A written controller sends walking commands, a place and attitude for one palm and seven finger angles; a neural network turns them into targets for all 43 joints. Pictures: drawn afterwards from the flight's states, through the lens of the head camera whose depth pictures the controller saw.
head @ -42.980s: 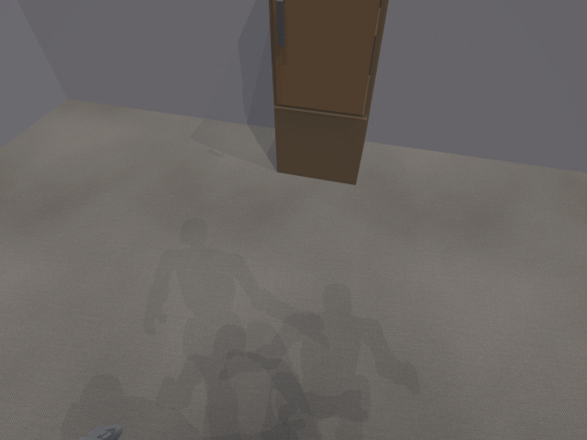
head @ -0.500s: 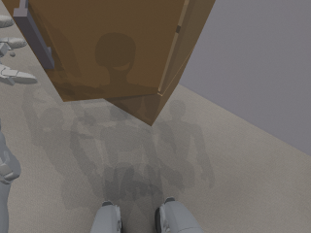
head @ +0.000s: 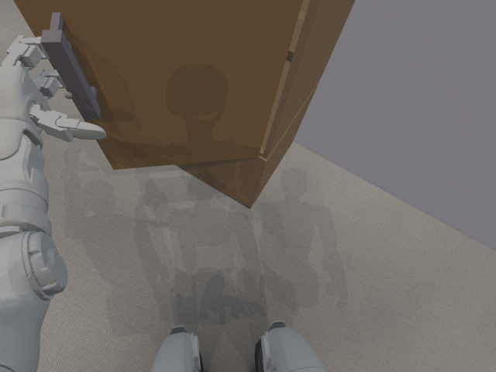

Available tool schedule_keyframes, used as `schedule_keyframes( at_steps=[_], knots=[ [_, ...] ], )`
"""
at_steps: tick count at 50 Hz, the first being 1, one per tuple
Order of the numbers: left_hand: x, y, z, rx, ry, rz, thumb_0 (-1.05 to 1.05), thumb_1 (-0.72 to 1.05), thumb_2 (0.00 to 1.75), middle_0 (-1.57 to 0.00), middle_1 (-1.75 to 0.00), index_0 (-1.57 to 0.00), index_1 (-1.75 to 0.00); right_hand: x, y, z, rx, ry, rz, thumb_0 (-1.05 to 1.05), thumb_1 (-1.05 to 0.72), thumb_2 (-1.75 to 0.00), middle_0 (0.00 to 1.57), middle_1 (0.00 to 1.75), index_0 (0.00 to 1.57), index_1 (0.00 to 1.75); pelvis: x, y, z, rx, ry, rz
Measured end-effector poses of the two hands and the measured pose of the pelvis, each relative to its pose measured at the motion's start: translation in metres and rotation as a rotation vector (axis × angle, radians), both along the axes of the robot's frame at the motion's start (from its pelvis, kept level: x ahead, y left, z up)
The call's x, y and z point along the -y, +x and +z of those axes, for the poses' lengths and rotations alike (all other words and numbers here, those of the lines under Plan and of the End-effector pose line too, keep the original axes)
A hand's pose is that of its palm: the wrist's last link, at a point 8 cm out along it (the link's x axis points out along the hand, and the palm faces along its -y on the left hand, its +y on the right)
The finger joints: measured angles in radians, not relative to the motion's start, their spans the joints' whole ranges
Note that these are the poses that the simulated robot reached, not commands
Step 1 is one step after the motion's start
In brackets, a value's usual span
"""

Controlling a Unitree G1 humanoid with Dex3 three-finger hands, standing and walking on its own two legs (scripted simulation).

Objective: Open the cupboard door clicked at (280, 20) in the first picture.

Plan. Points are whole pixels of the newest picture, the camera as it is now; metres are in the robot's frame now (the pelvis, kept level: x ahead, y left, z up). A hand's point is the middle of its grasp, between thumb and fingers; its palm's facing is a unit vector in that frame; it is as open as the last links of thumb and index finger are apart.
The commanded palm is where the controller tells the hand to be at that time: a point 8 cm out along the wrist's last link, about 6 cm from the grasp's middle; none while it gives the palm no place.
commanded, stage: slide the fingers in behind the handle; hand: left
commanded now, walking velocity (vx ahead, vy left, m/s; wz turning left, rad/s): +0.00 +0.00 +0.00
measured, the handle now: (76, 70) +0.57 +0.23 +0.08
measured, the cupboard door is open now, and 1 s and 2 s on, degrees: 40 40 44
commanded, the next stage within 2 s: close the thumb around the handle in 0.76 s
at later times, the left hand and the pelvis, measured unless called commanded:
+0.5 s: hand (93, 93) +0.52 +0.20 +0.08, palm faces +0.09 -1.00 -0.01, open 13.8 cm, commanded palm +0.50 +0.24 +0.08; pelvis +0.00 -0.01 +0.00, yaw +0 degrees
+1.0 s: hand (90, 93) +0.52 +0.20 +0.08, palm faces +0.08 -1.00 -0.01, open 13.5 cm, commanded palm +0.50 +0.24 +0.08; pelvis +0.00 -0.01 +0.00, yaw +0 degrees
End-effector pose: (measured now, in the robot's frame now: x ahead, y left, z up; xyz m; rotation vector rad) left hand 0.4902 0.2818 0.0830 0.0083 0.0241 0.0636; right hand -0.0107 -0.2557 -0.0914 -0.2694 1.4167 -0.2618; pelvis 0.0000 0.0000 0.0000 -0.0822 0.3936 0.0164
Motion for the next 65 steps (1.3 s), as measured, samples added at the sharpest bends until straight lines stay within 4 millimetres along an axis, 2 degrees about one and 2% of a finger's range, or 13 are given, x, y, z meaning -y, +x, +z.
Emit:
schedule_keyframes(
  at_steps=[20, 47, 54, 65],
  knots=[
    [0.032, 0.006, -0.003, -0.008, -0.006, 0.007, -0.01, -0.5, 0.3, -0.3, -1.2, -0.31, -1.21, 0.014, -0.002, -0.003, 0.005, 0.0, -0.008, 0.01, -0.9, -0.9, 0.2, 0.3, 0.2, 0.3, 0.011, -0.001, -0.001, 0.0, 0.013, 0.0],
    [0.029, 0.006, -0.002, -0.002, -0.004, 0.011, -0.01, -0.48, 0.3, -0.3, -1.21, -0.32, -1.21, 0.014, -0.004, -0.002, 0.009, -0.001, -0.016, 0.01, -0.9, -0.9, 0.2, 0.3, 0.2, 0.3, 0.01, 0.0, -0.001, -0.002, 0.013, -0.005],
    [0.031, 0.006, -0.002, -0.002, 0.001, 0.01, -0.01, -0.29, 0.39, -0.31, -1.23, -0.32, -1.23, 0.01, -0.002, -0.003, 0.01, 0.005, -0.013, 0.01, -0.9, -0.9, 0.2, 0.3, 0.2, 0.3, 0.007, 0.001, 0.0, -0.001, 0.013, -0.004],
    [0.029, 0.008, -0.004, -0.006, 0.0, 0.017, -0.01, 0.26, 0.62, -0.35, -1.28, -0.35, -1.28, 0.007, -0.002, -0.003, 0.012, 0.009, -0.017, 0.01, -0.9, -0.9, 0.2, 0.3, 0.2, 0.3, 0.006, 0.001, -0.001, -0.002, 0.013, -0.007]
  ],
)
